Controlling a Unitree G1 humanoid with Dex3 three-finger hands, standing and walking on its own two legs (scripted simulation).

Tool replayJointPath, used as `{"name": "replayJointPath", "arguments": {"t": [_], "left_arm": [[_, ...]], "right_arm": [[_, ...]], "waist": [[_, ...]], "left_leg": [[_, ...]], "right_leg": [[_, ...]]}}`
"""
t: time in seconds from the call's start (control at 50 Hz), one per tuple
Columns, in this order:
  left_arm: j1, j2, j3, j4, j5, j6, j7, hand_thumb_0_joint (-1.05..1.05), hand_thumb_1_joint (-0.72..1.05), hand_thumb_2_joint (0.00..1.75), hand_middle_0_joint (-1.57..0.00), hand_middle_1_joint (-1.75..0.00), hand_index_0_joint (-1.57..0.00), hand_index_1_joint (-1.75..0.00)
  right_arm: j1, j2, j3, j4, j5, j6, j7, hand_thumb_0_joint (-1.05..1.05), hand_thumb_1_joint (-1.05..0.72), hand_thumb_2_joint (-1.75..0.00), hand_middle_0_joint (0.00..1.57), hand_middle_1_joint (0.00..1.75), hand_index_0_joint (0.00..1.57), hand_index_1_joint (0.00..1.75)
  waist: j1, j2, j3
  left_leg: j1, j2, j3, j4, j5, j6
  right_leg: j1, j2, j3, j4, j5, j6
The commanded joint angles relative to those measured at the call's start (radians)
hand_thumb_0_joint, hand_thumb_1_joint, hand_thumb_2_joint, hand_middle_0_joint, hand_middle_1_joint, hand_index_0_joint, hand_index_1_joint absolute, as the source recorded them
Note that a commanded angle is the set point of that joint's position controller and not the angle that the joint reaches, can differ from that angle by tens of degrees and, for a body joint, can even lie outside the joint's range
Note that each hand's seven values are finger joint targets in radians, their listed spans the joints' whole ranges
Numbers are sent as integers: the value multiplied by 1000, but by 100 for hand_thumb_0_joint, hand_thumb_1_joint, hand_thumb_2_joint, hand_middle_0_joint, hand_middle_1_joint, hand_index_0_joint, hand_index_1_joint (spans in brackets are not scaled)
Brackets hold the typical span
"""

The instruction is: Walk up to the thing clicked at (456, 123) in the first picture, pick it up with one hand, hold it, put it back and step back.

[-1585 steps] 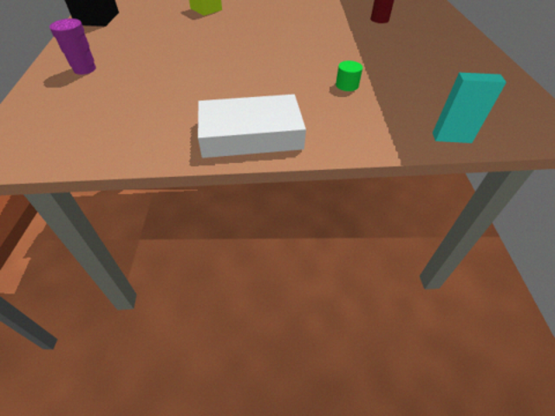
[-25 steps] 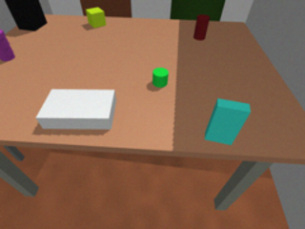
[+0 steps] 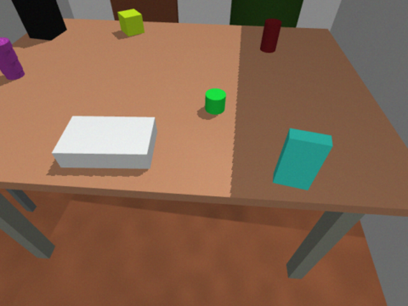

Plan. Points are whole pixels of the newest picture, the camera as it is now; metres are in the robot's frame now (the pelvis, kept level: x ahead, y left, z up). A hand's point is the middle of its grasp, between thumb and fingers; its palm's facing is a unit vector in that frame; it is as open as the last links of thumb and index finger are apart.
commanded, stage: home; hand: right
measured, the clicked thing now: (299, 161) +0.41 -0.19 +0.05
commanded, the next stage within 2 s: stand in 0.86 s
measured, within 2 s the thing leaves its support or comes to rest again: neither
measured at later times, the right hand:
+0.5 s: hand out of the picture +0.08 -0.24 -0.15, palm faces -0.05 +0.93 -0.36, open 17.2 cm
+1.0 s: hand out of the picture +0.09 -0.24 -0.15, palm faces -0.04 +0.93 -0.35, open 17.2 cm
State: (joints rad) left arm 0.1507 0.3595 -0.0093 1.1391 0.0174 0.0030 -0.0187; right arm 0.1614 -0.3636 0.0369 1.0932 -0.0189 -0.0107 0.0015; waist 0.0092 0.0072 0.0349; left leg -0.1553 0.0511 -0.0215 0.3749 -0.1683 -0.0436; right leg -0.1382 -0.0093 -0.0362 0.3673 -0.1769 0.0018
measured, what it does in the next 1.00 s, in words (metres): stands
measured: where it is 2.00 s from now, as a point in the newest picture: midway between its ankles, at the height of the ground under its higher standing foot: outside the picture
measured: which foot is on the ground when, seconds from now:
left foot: down 0.00-1.00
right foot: down 0.00-1.00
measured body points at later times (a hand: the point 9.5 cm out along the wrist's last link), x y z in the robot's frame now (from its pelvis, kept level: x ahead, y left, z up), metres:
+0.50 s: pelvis +0.01 +0.01 +0.00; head +0.01 +0.02 +0.45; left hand +0.08 +0.32 -0.13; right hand +0.09 -0.29 -0.13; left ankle +0.03 +0.15 -0.75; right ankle +0.02 -0.12 -0.75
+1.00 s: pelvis +0.02 +0.02 +0.00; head +0.03 +0.02 +0.45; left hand +0.09 +0.32 -0.13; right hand +0.09 -0.28 -0.13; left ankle +0.03 +0.15 -0.75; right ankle +0.02 -0.12 -0.75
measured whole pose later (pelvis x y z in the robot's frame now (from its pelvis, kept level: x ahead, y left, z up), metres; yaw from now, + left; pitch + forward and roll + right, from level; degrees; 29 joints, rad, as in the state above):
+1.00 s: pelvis +0.02 +0.02 +0.00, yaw +0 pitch -2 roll +0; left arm 0.13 0.36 0.00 1.14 0.01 0.00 -0.01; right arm 0.12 -0.36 0.02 1.12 -0.01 -0.01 0.00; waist 0.00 0.00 0.05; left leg -0.12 0.02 0.00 0.34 -0.18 -0.02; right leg -0.10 -0.04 -0.02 0.32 -0.18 0.03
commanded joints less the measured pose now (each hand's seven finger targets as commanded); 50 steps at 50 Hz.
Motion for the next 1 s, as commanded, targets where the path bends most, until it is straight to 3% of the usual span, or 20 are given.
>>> {"name": "replayJointPath", "arguments": {"t": [0.0,0.06,0.22,0.28,0.4,0.48,0.68,0.78,0.84,0.94,0.98], "left_arm": [[-43,219,46,-52,1,-21,15,0,90,90,-20,-30,-20,-30],[-50,219,46,-54,-1,-26,17,0,90,90,-20,-30,-20,-30],[-59,219,46,-50,-3,-28,20,0,90,90,-20,-30,-20,-30],[-59,215,45,-50,-5,-27,20,0,90,90,-20,-30,-20,-30],[-66,210,44,-49,-2,-22,21,0,90,90,-20,-30,-20,-30],[-63,206,44,-46,-3,-20,20,0,90,90,-20,-30,-20,-30],[-64,207,45,-51,-2,-25,22,0,90,90,-20,-30,-20,-30],[-68,207,47,-53,-4,-23,24,0,90,90,-20,-30,-20,-30],[-61,204,46,-55,-4,-27,25,0,90,90,-20,-30,-20,-30],[-62,205,46,-56,-4,-25,27,0,90,90,-20,-30,-20,-30],[-57,199,45,-53,-5,-23,27,0,90,90,-20,-30,-20,-30]], "right_arm": [[-41,-218,-50,-55,3,-19,-10,0,49,-9,6,6,6,6],[-41,-213,-49,-54,5,-20,-11,0,48,-9,6,6,6,6],[-41,-214,-50,-52,6,-19,-13,0,49,-9,6,6,6,6],[-48,-217,-51,-50,7,-20,-14,0,50,-8,6,6,6,6],[-55,-220,-50,-43,7,-19,-17,0,51,-8,6,6,6,6],[-64,-220,-53,-40,5,-19,-17,0,53,-6,5,5,5,5],[-75,-217,-63,-35,7,-21,-14,0,52,-7,5,6,5,6],[-65,-212,-63,-32,4,-19,-14,0,50,-8,6,6,6,6],[-68,-211,-63,-34,7,-21,-13,0,50,-8,6,6,6,6],[-66,-212,-63,-30,6,-20,-17,0,52,-7,5,6,5,6],[-69,-213,-64,-29,8,-20,-16,0,36,-23,20,22,20,22]], "waist": [[1,-4,-1],[0,-20,-17],[-6,-14,-41],[-4,-2,-63],[-1,8,-44],[3,9,-27],[-2,-15,-49],[-6,-3,-38],[-4,-7,-69],[-6,-4,-65],[-5,11,-61]], "left_leg": [[-41,63,-73,-88,-86,63],[-12,67,-70,-73,-19,64],[6,75,-66,-71,39,63],[17,80,-64,-64,113,62],[3,81,-67,-84,101,59],[0,77,-71,-98,43,57],[33,81,-69,-89,100,59],[15,77,-66,-100,58,60],[36,82,-65,-84,138,62],[41,82,-60,-82,156,62],[34,82,-63,-85,149,63]], "right_leg": [[-22,-100,116,-110,-84,-26],[-18,-109,122,-110,-36,-26],[17,-115,116,-98,47,-24],[47,-118,110,-85,128,-22],[54,-116,102,-89,106,-15],[25,-113,101,-99,33,-14],[36,-121,99,-96,89,-16],[39,-123,104,-102,68,-17],[59,-127,98,-92,129,-14],[57,-129,96,-90,152,-13],[66,-129,94,-93,142,-14]]}}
